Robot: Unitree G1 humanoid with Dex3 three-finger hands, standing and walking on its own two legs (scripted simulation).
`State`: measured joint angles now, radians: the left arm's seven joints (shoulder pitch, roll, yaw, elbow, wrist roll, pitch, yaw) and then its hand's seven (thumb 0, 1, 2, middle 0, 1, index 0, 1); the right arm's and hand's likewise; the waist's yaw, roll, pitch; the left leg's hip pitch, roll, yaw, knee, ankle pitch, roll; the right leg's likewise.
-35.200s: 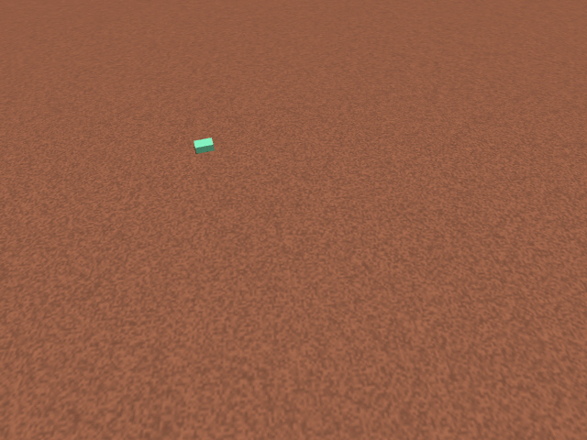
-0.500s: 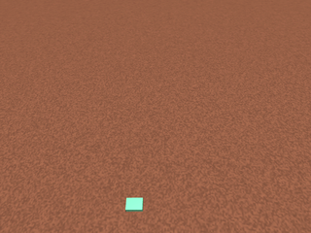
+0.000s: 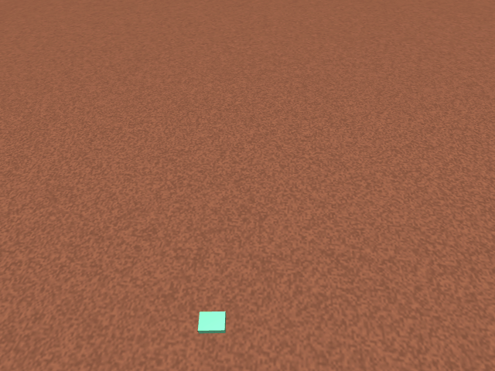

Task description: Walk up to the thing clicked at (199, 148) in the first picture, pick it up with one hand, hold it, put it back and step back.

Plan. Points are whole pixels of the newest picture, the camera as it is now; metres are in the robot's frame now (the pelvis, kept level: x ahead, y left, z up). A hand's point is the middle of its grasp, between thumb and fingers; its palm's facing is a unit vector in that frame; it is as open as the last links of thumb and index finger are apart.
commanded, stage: step back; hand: left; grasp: from above
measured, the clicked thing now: (212, 322) +0.39 +0.18 -0.76
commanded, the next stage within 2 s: none
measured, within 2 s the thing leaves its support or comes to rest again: neither
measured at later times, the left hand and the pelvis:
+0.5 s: hand out of the picture +0.04 +0.29 -0.18, palm faces -0.06 -0.92 -0.39, open 7.4 cm; pelvis -0.10 +0.03 -0.03, yaw +1 degrees
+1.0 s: hand out of the picture -0.09 +0.29 -0.17, palm faces -0.12 -0.90 -0.41, open 7.4 cm; pelvis -0.22 +0.03 -0.03, yaw -5 degrees
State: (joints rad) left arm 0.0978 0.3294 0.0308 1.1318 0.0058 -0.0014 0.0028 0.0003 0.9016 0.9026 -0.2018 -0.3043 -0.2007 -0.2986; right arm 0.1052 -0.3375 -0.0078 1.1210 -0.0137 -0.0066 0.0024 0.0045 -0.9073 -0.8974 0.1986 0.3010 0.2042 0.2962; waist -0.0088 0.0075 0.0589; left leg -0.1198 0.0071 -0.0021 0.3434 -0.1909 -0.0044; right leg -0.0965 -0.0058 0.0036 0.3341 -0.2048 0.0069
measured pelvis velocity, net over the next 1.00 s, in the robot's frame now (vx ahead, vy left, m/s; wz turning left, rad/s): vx -0.22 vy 0.03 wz -0.08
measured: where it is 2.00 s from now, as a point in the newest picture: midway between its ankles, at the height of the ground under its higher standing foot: outside the picture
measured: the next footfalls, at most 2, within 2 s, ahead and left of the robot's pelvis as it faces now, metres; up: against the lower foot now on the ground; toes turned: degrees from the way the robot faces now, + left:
left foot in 0.52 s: -0.11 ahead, +0.14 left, +0.00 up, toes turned -2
right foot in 0.96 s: -0.19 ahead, -0.08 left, +0.00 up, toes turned -1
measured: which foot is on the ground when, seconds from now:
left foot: down 0.00-0.30, up 0.32-0.50, down 0.52-0.98, up 1.00-1.00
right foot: down 0.00-0.52, up 0.54-0.94, down 0.96-1.00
